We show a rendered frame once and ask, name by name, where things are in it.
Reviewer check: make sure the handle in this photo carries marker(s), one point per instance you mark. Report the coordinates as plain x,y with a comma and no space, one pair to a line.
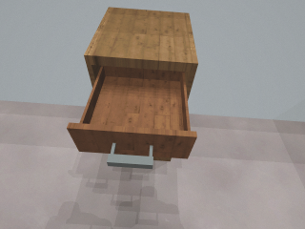
130,161

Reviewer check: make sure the cabinet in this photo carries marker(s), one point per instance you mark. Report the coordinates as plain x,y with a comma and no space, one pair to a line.
144,39

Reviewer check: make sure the drawer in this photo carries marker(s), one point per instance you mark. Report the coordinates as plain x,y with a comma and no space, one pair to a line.
135,109

